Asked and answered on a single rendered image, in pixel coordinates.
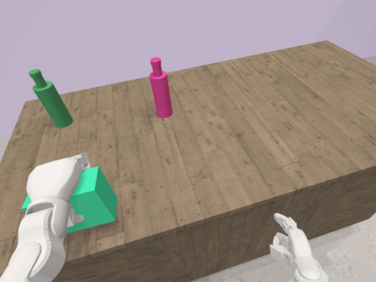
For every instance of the robot right forearm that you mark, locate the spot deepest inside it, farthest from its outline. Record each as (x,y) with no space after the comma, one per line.
(307,269)

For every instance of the table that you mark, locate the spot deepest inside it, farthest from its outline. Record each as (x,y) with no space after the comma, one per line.
(291,131)

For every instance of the sponge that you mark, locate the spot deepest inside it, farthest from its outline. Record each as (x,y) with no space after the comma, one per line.
(93,198)

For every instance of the robot right hand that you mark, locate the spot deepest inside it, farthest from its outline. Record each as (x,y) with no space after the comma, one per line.
(294,245)

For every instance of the robot left forearm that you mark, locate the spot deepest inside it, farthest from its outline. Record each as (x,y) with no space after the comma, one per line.
(40,255)

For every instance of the robot left hand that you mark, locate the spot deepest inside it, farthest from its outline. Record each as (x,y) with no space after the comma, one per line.
(59,179)

